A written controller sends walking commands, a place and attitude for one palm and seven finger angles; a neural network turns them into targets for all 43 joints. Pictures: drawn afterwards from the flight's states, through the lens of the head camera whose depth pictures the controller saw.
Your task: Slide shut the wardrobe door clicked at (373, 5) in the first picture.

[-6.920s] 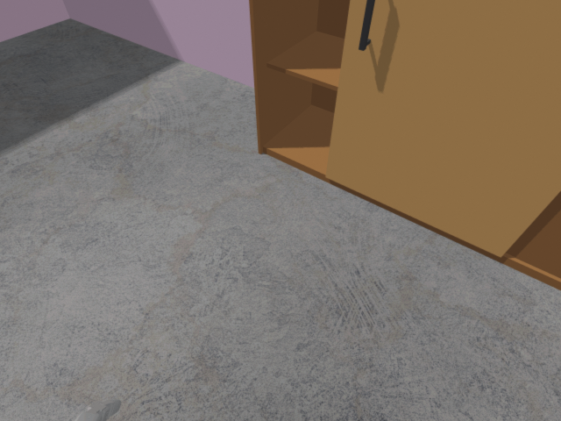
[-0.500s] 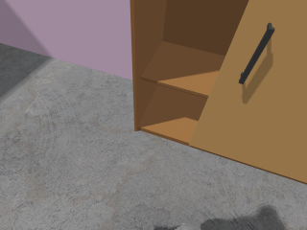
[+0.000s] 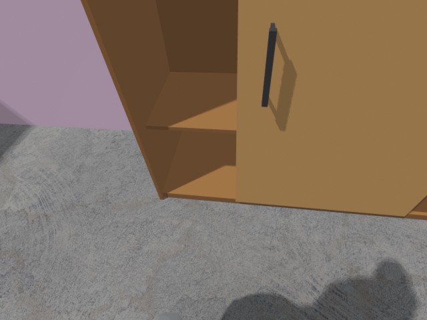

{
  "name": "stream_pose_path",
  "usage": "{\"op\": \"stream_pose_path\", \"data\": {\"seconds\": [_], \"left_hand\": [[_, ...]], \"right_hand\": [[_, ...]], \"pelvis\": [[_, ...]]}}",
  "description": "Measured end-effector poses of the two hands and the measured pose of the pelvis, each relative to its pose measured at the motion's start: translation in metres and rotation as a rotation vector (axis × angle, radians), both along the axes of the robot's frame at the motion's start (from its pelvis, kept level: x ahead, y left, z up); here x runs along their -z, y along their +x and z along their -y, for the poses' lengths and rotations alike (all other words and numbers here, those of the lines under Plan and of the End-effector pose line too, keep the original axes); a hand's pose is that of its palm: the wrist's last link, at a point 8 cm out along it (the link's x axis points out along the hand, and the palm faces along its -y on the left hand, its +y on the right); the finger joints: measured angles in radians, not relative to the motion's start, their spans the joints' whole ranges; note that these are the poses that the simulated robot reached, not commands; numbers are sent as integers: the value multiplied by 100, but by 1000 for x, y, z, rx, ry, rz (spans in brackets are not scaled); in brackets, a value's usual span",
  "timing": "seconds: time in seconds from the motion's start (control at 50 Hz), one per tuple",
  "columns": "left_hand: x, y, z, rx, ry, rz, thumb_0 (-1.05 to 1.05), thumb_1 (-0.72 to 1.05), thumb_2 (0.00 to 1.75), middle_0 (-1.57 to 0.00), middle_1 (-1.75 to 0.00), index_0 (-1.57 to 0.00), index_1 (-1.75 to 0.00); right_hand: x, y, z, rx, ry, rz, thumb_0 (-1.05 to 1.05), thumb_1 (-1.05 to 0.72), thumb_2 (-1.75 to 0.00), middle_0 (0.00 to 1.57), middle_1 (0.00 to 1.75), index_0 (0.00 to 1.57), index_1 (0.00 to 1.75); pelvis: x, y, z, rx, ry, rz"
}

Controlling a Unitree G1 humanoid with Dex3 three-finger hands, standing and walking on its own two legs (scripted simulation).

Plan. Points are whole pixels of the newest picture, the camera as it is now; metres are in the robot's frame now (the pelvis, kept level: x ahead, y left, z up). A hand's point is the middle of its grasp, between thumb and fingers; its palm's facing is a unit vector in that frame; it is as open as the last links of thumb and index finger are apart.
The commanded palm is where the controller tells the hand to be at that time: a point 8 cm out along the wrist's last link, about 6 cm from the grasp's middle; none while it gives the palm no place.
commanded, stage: take the last steps up to it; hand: right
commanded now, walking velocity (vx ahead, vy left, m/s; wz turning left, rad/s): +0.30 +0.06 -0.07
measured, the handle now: (268, 68) +0.76 -0.12 +0.07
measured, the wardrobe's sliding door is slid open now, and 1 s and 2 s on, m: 0.41 0.41 0.41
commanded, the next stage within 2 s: come to a stop and stand still in 1.00 s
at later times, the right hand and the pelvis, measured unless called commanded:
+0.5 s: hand out of the picture +0.12 -0.10 -0.17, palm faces +0.04 +0.98 -0.21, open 7.4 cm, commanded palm none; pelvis +0.05 +0.08 -0.01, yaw -2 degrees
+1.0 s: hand out of the picture +0.05 +0.00 -0.16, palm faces +0.26 +0.96 -0.13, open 7.4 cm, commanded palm none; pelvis +0.23 +0.08 -0.02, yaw -5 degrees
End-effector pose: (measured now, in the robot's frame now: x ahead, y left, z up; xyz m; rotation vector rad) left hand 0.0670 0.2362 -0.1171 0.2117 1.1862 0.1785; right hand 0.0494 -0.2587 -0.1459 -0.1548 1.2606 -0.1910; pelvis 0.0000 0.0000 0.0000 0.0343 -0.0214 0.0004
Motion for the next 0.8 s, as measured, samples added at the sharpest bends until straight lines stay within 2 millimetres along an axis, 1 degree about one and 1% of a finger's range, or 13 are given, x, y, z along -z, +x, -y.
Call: {"op": "stream_pose_path", "data": {"seconds": [0.06, 0.14, 0.22, 0.32, 0.4, 0.46, 0.5, 0.52, 0.56, 0.62, 0.68, 0.74, 0.8], "left_hand": [[6, -19, 1, -20, -9, -38, 0, 92, 90, -20, -30, -21, -30], [13, -50, 0, -56, -26, -94, 0, 92, 90, -20, -30, -21, -30], [19, -83, -6, -99, -45, -167, 0, 91, 90, -20, -30, -20, -30], [24, -119, -18, -144, -70, -270, 0, 91, 90, -20, -30, -20, -30], [29, -132, -34, -167, -94, -340, 0, 91, 90, -20, -30, -20, -30], [39, -129, -51, -168, -114, -376, 0, 91, 90, -20, -30, -20, -30], [44, -117, -62, -148, -122, -391, 0, 91, 90, -20, -30, -20, -30], [44, -106, -68, -133, -124, -390, 0, 91, 90, -20, -30, -20, -30], [42, -78, -81, -105, -125, -367, 1, 91, 90, -20, -30, -20, -30], [38, -26, -97, -73, -114, -287, 1, 91, 90, -20, -30, -20, -30], [37, 29, -108, -35, -103, -207, 0, 91, 90, -19, -30, -20, -30], [37, 82, -111, 5, -96, -150, 0, 92, 90, -19, -30, -20, -30], [37, 135, -105, 48, -96, -103, 0, 92, 90, -19, -30, -20, -30]], "right_hand": [[-2, 4, -4, -3, 1, 15, 1, -91, -90, 20, 30, 20, 29], [-6, 10, -14, -26, 9, 28, 1, -91, -90, 20, 30, 20, 29], [-10, 19, -31, -51, 21, 37, 1, -91, -90, 20, 30, 20, 29], [-15, 39, -57, -74, 29, 54, 1, -91, -90, 20, 30, 20, 29], [-18, 57, -82, -79, 25, 71, 1, -91, -90, 20, 30, 20, 30], [-14, 65, -101, -65, 12, 86, 1, -91, -90, 20, 30, 20, 30], [-11, 63, -114, -36, 6, 85, 1, -91, -90, 20, 30, 20, 30], [-11, 58, -119, -11, 6, 79, 1, -91, -89, 20, 30, 20, 30], [-14, 46, -122, 45, -12, 56, 0, -93, -89, 20, 30, 20, 30], [-17, 23, -132, 87, -17, -35, 0, -94, -89, 20, 30, 20, 30], [-18, 0, -146, 124, 0, -133, 0, -93, -89, 20, 30, 20, 30], [-19, -19, -165, 168, 29, -217, 0, -93, -89, 20, 30, 20, 29], [-19, -32, -183, 210, 66, -294, 0, -92, -90, 20, 30, 20, 29]], "pelvis": [[0, -1, 0, 14, -6, 0], [0, 2, -3, 24, -15, -3], [-1, 8, -11, 30, -23, -4], [-2, 18, -29, 34, -33, -2], [0, 31, -50, 29, -45, 0], [8, 45, -71, 26, -61, 2], [11, 52, -83, 40, -50, 10], [10, 57, -87, 49, -49, 11], [6, 68, -96, 54, -56, 8], [0, 84, -105, 57, -62, 3], [-2, 103, -109, 69, -58, -1], [-1, 123, -110, 78, -52, -4], [1, 144, -109, 83, -48, -10]]}}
